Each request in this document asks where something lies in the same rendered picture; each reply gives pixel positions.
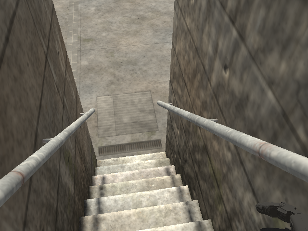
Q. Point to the robot right hand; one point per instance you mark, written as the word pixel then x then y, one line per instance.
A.
pixel 286 212

